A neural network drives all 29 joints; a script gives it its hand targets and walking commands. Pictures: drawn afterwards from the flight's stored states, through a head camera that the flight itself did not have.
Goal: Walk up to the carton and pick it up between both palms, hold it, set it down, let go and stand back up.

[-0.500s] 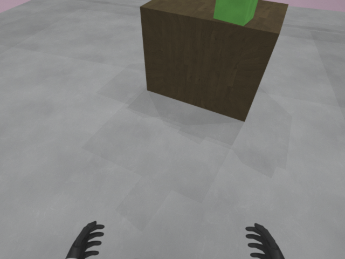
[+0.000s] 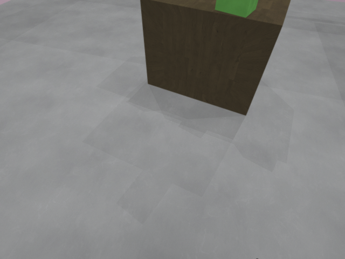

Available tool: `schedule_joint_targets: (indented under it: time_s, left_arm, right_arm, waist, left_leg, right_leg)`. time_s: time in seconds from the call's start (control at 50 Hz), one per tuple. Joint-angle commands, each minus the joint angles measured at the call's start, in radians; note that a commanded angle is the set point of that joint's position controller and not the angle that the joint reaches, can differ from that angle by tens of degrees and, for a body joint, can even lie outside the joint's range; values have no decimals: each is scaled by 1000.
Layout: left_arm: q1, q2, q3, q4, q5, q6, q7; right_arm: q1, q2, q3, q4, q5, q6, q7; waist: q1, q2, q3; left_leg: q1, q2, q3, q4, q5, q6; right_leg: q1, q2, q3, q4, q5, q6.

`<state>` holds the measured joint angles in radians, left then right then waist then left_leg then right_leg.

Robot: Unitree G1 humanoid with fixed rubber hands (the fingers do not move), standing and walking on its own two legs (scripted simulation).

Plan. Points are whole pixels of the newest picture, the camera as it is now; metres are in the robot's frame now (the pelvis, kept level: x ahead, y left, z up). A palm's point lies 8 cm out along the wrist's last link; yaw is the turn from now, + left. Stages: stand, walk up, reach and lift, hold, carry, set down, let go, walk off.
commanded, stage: stand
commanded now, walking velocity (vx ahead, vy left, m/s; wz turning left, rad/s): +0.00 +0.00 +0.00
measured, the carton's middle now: out of the picture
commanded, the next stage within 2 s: walk up in 1.56 s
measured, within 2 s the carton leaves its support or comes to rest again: neither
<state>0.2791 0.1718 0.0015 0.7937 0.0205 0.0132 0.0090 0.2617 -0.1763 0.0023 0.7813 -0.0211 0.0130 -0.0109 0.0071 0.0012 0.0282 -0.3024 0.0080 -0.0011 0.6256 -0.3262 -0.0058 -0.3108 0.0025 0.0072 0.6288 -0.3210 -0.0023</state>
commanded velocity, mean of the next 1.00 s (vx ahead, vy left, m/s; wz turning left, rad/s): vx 0.00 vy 0.00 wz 0.00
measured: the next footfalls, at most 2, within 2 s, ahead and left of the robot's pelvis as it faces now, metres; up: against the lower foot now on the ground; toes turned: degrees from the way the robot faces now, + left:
none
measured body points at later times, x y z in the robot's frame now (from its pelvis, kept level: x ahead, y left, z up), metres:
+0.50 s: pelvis +0.01 +0.00 +0.01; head +0.02 +0.01 +0.46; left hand +0.04 +0.23 -0.14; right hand +0.02 -0.22 -0.14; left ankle +0.00 +0.12 -0.73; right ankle +0.01 -0.12 -0.73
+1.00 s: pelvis +0.00 +0.01 +0.01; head +0.01 +0.01 +0.46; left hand -0.02 +0.21 -0.15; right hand -0.02 -0.19 -0.15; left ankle +0.00 +0.12 -0.73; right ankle +0.01 -0.12 -0.73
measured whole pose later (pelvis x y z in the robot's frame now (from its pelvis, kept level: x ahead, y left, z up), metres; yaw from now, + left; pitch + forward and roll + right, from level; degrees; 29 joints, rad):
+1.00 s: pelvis +0.00 +0.01 +0.01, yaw +0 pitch -2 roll +0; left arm 0.29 0.11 0.00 1.16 0.01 0.00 0.04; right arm 0.30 -0.11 0.00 1.14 -0.01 0.00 -0.04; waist 0.00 0.00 0.05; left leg -0.18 0.00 0.01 0.47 -0.25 0.01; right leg -0.19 -0.01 0.02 0.46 -0.24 0.02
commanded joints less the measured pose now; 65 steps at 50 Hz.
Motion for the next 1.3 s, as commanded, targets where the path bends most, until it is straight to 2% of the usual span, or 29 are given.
schedule_joint_targets:
  time_s: [0.0,0.02,0.04,0.08,0.1,0.14,0.16,0.18,0.26,0.32,0.34,0.38,0.4,0.42,0.44,0.48,0.54,0.6,0.68,0.7,0.72,0.74,0.8,0.84,0.88,0.92,0.98,1.02,1.28]
  left_arm:
    - [-29,81,27,-68,1,-32,7]
    - [1,91,25,-51,1,-34,15]
    - [-5,100,31,-38,0,-31,15]
    - [-10,88,33,-24,3,-28,17]
    - [-3,86,33,-11,4,-27,16]
    - [19,96,38,11,-3,-29,19]
    - [18,88,35,19,1,-28,16]
    - [4,92,36,26,-2,-28,16]
    - [35,88,39,77,-2,-29,20]
    - [22,92,44,103,-3,-29,23]
    - [36,69,38,118,-8,-32,22]
    - [36,79,42,137,-10,-37,21]
    - [32,84,41,152,-5,-34,24]
    - [45,65,40,162,-10,-34,26]
    - [48,67,37,178,-8,-31,26]
    - [41,63,34,197,-8,-31,25]
    - [47,57,29,230,-11,-30,28]
    - [35,42,24,260,-13,-28,27]
    - [57,48,21,295,-12,-25,32]
    - [65,34,21,309,-12,-21,30]
    - [69,3,11,314,-13,-19,31]
    - [68,14,13,319,-12,-19,31]
    - [78,33,16,336,-13,-19,34]
    - [73,14,6,342,-11,-18,36]
    - [79,28,13,349,-10,-17,36]
    - [67,5,7,356,-11,-15,35]
    - [92,-5,5,359,-11,-19,32]
    - [79,23,13,360,-7,-21,34]
    - [104,1,10,369,-7,-18,37]
  right_arm:
    - [8,-101,-33,-45,4,-26,-8]
    - [26,-102,-33,-40,4,-21,-11]
    - [40,-91,-34,-23,4,-23,-13]
    - [14,-85,-31,-14,1,-22,-18]
    - [11,-75,-30,-7,1,-23,-16]
    - [23,-75,-33,14,4,-26,-15]
    - [24,-77,-37,23,8,-24,-12]
    - [39,-77,-37,39,4,-25,-14]
    - [48,-87,-43,94,1,-28,-15]
    - [90,-79,-38,126,9,-29,-15]
    - [64,-80,-40,134,7,-30,-17]
    - [88,-58,-34,168,8,-36,-19]
    - [71,-46,-31,174,5,-35,-18]
    - [79,-59,-33,188,4,-35,-23]
    - [91,-70,-39,199,10,-34,-22]
    - [96,-63,-33,220,5,-32,-24]
    - [87,-57,-30,241,6,-32,-24]
    - [104,-33,-23,269,12,-34,-23]
    - [117,-30,-20,310,10,-35,-28]
    - [103,-28,-18,311,8,-34,-30]
    - [94,-52,-25,309,9,-33,-26]
    - [110,-36,-20,323,9,-30,-31]
    - [104,-30,-17,330,7,-32,-33]
    - [120,-16,-15,344,11,-27,-31]
    - [107,-10,-12,346,7,-21,-32]
    - [109,-30,-17,342,11,-22,-31]
    - [116,-19,-10,352,6,-20,-32]
    - [113,-14,-17,349,8,-26,-31]
    - [132,-1,-21,358,8,-21,-33]
  waist:
    - [-12,12,-57]
    - [-11,-12,-47]
    - [-22,-3,-47]
    - [-3,11,-4]
    - [-4,-16,-10]
    - [1,-3,-24]
    - [-5,-41,-35]
    - [-15,-12,-11]
    - [2,-13,-13]
    - [-19,-55,3]
    - [-3,-37,-21]
    - [-7,1,-31]
    - [-4,-12,9]
    - [6,26,-10]
    - [-1,7,-12]
    - [-10,31,32]
    - [-3,8,31]
    - [-12,7,12]
    - [-5,11,26]
    - [2,-4,48]
    - [3,31,41]
    - [-3,33,60]
    - [3,-19,51]
    - [-10,0,76]
    - [-1,9,92]
    - [-10,-11,86]
    - [-1,0,87]
    - [-10,5,44]
    - [-8,1,69]
  left_leg:
    - [22,35,-55,-119,122,46]
    - [47,33,-47,-104,133,46]
    - [54,35,-48,-113,127,46]
    - [-5,47,-72,-146,119,54]
    - [-4,45,-71,-143,121,57]
    - [33,33,-50,-144,124,48]
    - [53,31,-45,-131,119,42]
    - [41,32,-47,-148,118,43]
    - [63,42,-55,-167,148,46]
    - [55,45,-59,-186,146,48]
    - [84,46,-58,-180,163,48]
    - [75,57,-59,-197,185,48]
    - [69,57,-69,-205,187,50]
    - [76,60,-64,-210,201,49]
    - [86,61,-68,-217,192,49]
    - [78,63,-72,-219,207,55]
    - [94,64,-73,-227,221,56]
    - [103,64,-73,-226,243,56]
    - [105,70,-77,-245,232,58]
    - [81,73,-84,-257,191,57]
    - [83,70,-73,-258,176,55]
    - [71,63,-76,-260,166,51]
    - [87,67,-73,-258,161,52]
    - [91,55,-66,-256,157,49]
    - [87,62,-76,-269,108,44]
    - [89,55,-71,-267,100,45]
    - [71,56,-64,-264,91,42]
    - [75,61,-74,-268,126,42]
    - [54,59,-76,-275,92,40]
  right_leg:
    - [17,-43,69,-126,113,-40]
    - [-13,-58,83,-152,116,-44]
    - [-17,-57,84,-153,107,-48]
    - [12,-52,73,-149,110,-44]
    - [33,-57,74,-155,125,-42]
    - [19,-66,92,-178,106,-45]
    - [21,-63,93,-193,104,-47]
    - [16,-68,98,-196,95,-50]
    - [43,-66,95,-208,117,-50]
    - [56,-71,98,-222,124,-47]
    - [55,-71,99,-229,141,-49]
    - [94,-66,84,-203,179,-49]
    - [83,-67,84,-211,187,-48]
    - [97,-63,82,-209,191,-44]
    - [91,-59,73,-202,176,-42]
    - [83,-64,77,-214,184,-39]
    - [85,-63,70,-215,190,-32]
    - [106,-60,63,-213,217,-30]
    - [115,-60,55,-218,210,-25]
    - [115,-55,56,-217,186,-22]
    - [118,-62,59,-220,189,-20]
    - [119,-66,65,-225,177,-22]
    - [111,-63,60,-236,176,-17]
    - [80,-73,68,-251,159,-21]
    - [63,-59,56,-248,132,-12]
    - [66,-59,63,-256,118,-11]
    - [70,-64,64,-256,116,-10]
    - [100,-68,66,-244,156,-18]
    - [75,-67,67,-258,121,-18]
